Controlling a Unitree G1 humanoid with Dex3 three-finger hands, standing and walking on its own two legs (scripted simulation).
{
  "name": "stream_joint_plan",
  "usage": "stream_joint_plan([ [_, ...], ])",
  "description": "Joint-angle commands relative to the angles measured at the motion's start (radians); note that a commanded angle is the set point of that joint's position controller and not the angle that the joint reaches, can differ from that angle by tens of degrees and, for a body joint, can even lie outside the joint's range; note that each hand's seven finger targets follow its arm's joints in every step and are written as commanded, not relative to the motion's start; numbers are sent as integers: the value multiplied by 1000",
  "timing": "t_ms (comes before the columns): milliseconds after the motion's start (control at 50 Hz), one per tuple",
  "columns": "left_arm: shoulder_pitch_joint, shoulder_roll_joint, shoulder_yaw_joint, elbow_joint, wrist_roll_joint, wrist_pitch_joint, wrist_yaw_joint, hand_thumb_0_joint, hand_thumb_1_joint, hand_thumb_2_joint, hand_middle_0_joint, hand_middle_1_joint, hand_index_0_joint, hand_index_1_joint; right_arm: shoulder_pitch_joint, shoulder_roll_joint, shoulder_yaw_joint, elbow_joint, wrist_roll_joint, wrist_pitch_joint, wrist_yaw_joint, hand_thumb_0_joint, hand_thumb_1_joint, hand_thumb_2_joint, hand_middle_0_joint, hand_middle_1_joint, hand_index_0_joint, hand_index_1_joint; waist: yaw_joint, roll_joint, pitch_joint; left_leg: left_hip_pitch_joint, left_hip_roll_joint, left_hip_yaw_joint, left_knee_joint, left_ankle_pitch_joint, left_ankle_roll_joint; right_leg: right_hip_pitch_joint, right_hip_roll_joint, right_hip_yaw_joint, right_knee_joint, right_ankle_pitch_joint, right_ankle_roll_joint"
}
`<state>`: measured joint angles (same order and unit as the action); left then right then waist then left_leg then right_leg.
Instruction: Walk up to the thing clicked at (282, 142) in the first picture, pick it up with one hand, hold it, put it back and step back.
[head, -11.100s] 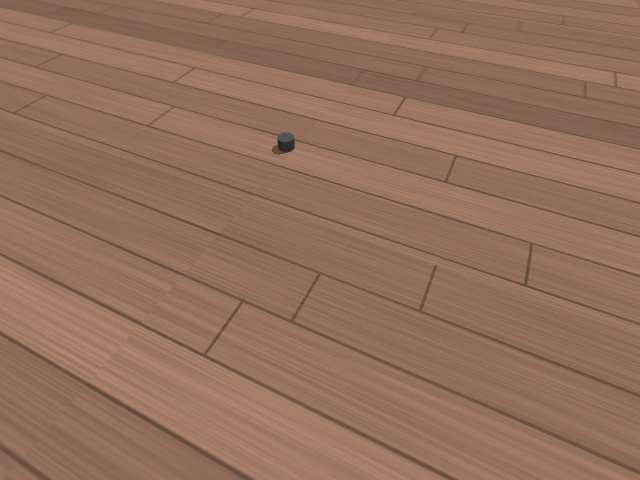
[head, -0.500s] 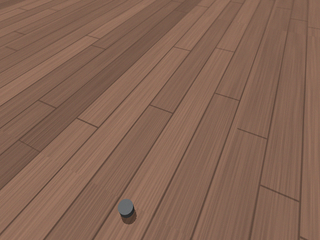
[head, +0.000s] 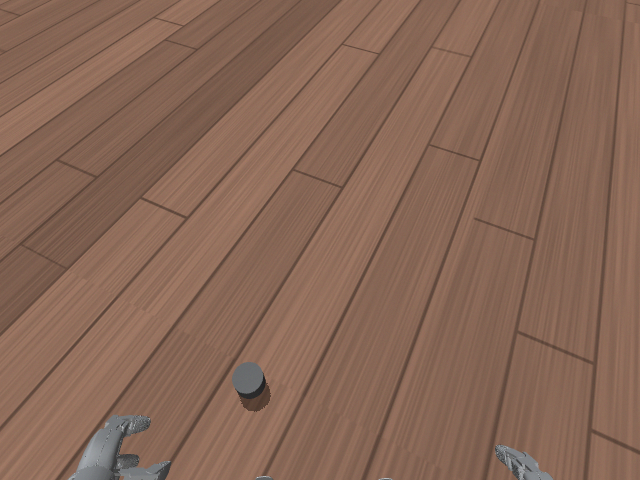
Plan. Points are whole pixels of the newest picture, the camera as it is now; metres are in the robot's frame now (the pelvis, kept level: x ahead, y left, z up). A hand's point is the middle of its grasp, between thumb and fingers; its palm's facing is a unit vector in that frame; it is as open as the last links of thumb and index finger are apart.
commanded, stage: rise first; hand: left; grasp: from above
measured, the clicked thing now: (249, 380) +0.44 +0.21 -0.72
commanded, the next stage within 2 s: none
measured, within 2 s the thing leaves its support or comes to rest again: neither
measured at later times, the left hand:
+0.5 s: hand out of the picture +0.13 +0.26 -0.21, palm faces -0.21 -0.85 -0.49, open 14.1 cm
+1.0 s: hand (185, 432) +0.25 +0.28 -0.41, palm faces -0.45 -0.39 -0.80, open 14.0 cm
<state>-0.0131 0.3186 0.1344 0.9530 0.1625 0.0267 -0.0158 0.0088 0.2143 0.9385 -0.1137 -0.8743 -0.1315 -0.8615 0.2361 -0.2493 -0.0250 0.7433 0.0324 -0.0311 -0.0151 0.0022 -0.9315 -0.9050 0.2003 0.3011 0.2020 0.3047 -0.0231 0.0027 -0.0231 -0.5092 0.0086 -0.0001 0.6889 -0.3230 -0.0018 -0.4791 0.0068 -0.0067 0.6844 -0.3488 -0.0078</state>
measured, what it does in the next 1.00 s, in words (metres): lowers itself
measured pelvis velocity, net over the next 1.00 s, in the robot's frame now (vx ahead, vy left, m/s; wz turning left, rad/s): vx -0.08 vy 0.00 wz -0.03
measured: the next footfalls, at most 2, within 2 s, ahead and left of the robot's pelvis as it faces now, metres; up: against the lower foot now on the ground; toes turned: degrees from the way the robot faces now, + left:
none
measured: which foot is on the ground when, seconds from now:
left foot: down 0.00-1.00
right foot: down 0.00-1.00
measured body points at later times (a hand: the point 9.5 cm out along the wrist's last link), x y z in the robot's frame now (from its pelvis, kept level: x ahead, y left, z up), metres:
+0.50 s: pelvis +0.00 +0.01 -0.07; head +0.10 +0.03 +0.37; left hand +0.14 +0.30 -0.18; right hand +0.17 -0.24 -0.16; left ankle +0.01 +0.12 -0.72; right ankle -0.01 -0.12 -0.72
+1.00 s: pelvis -0.08 +0.00 -0.27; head +0.12 +0.01 +0.13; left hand +0.27 +0.30 -0.36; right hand +0.09 -0.27 -0.40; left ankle +0.01 +0.12 -0.72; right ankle -0.01 -0.12 -0.72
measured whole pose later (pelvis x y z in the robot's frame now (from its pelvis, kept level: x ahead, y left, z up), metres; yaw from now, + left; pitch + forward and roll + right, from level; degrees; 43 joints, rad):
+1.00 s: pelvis -0.08 +0.00 -0.27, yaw -2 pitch +34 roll -2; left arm -0.38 0.48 0.09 0.85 0.77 -0.08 0.16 0.00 -0.55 1.00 -0.09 -1.09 -0.09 -1.09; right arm 0.08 -0.29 -0.05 0.68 0.00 -0.16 0.03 0.00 -0.90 -0.90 0.20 0.30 0.20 0.30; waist -0.02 0.02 -0.16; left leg -1.85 0.02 -0.04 1.91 -0.65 0.00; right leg -1.80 0.01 -0.04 1.90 -0.69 -0.01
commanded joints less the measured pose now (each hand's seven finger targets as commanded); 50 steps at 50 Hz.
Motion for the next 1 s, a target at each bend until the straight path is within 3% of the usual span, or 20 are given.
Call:
stream_joint_plan([
  [0,49,180,43,-160,24,66,44,0,-490,953,-79,-1097,-95,-1079,-39,-168,-64,-197,2,-44,-3,0,-922,-906,200,300,200,300,31,8,-180,8,-18,0,-9,128,4,-8,15,-24,-24,106,-16],
  [40,60,142,18,-203,28,83,46,0,-519,942,-75,-1094,-91,-1076,-21,-164,-65,-214,-1,-60,-4,0,-893,-898,200,300,200,300,9,-18,-198,-13,-13,-4,36,111,8,-57,18,-27,20,91,-12],
  [100,52,181,52,-313,48,75,52,0,-556,969,-83,-1062,-84,-1060,-10,-155,-70,-235,-8,-84,-9,0,-896,-899,200,300,200,300,8,3,-237,-70,-11,-7,122,103,10,-130,12,-20,102,86,-10],
  [160,117,158,43,-416,69,67,57,0,-567,971,-97,-1048,-94,-1050,-4,-143,-68,-264,-13,-105,-13,0,-907,-902,200,300,200,300,1,28,-276,-97,-8,-5,176,98,10,-183,10,-14,166,84,-11],
  [200,179,187,68,-477,94,76,61,0,-566,970,-87,-1065,-86,-1065,-4,-144,-70,-272,-15,-113,-19,0,-902,-901,200,300,200,300,11,74,-326,-86,-3,-8,211,142,8,-207,8,-13,204,113,-13],
  [220,193,155,40,-488,99,83,60,0,-571,973,-89,-1063,-87,-1065,-2,-145,-71,-277,-16,-115,-19,0,-907,-902,200,300,200,300,-2,55,-321,-95,2,-17,217,151,6,-227,11,-17,219,113,-13],
  [240,214,167,51,-519,109,90,62,0,-576,978,-86,-1064,-82,-1067,-4,-142,-70,-280,-16,-117,-20,0,-905,-902,200,300,200,300,8,63,-326,-104,1,-17,232,153,7,-232,11,-18,229,114,-12],
  [260,213,155,35,-545,110,98,61,0,-587,979,-91,-1060,-86,-1065,-9,-144,-70,-286,-18,-119,-19,0,-916,-905,200,300,200,300,-4,68,-325,-111,7,-26,238,161,4,-253,12,-19,244,111,-13],
  [300,255,160,47,-579,118,113,65,0,-579,975,-85,-1062,-83,-1063,-10,-142,-71,-297,-18,-125,-21,0,-914,-905,200,300,200,300,0,80,-337,-129,7,-31,265,163,6,-277,12,-19,262,107,-13],
  [400,303,141,23,-638,129,146,68,0,-565,962,-79,-1063,-83,-1057,-19,-142,-68,-319,-19,-139,-20,0,-924,-906,200,300,200,300,-7,63,-350,-195,10,-38,330,171,9,-341,14,-25,325,102,-14],
  [460,245,149,10,-623,164,144,74,0,-554,947,-77,-1068,-86,-1057,-29,-139,-61,-321,-21,-153,-19,0,-920,-905,200,300,200,300,-31,50,-340,-267,9,-44,391,143,13,-407,15,-28,378,88,-13],
  [520,161,174,23,-553,210,107,81,0,-534,937,-69,-1076,-82,-1061,-49,-145,-59,-314,-27,-169,-13,0,-901,-900,200,300,200,300,-34,60,-328,-375,7,-45,474,83,12,-535,14,-27,480,33,-17],
  [580,90,194,26,-501,279,43,91,0,-537,943,-67,-1084,-78,-1072,-64,-162,-68,-304,-31,-187,1,0,-895,-899,200,300,200,300,-24,71,-386,-475,-2,-48,577,38,10,-666,14,-28,599,-8,-18],
  [640,9,183,-22,-500,345,-21,104,0,-538,961,-66,-1094,-74,-1085,-72,-172,-71,-291,-27,-201,14,0,-884,-896,200,300,199,300,-33,89,-503,-523,-7,-56,661,18,9,-758,13,-26,698,-16,-19],
  [720,-75,296,40,-454,437,-78,150,0,-562,994,-71,-1084,-71,-1086,-80,-201,-86,-254,-22,-197,23,0,-890,-899,200,300,200,300,-2,121,-596,-597,-5,-68,764,24,4,-890,14,-29,822,-23,-25],
  [800,-212,357,52,-373,524,-93,196,0,-586,1002,-76,-1096,-76,-1097,-70,-200,-87,-212,-16,-177,29,0,-917,-906,200,300,200,300,3,96,-645,-749,-16,-38,879,10,19,-934,17,-22,881,-8,-22],
  [840,-306,375,50,-340,553,-100,209,0,-573,1003,-74,-1094,-76,-1093,-61,-202,-90,-191,-18,-169,35,0,-910,-904,200,300,200,300,2,75,-703,-802,-18,-26,939,1,25,-951,21,-21,906,-12,-21],
  [860,-362,362,27,-316,567,-103,209,0,-581,1009,-76,-1094,-75,-1096,-52,-204,-93,-179,-20,-165,37,0,-910,-905,200,300,200,300,-10,61,-724,-820,-17,-25,964,-9,27,-970,20,-24,919,-21,-20],
  [940,-555,433,19,-210,634,-140,208,0,-556,1018,-82,-1060,-78,-1067,-32,-204,-101,-137,-30,-157,40,0,-888,-900,199,300,200,300,-20,31,-737,-976,-19,-9,1053,-167,29,-1027,22,-23,963,-151,-19],
  [980,-632,485,28,-152,671,-169,208,0,-520,1013,-61,-1065,-62,-1066,-21,-206,-100,-123,-35,-151,40,0,-859,-892,200,300,200,300,-26,24,-751,-1036,-20,-2,1098,-197,31,-1039,25,-23,990,-184,-15],
])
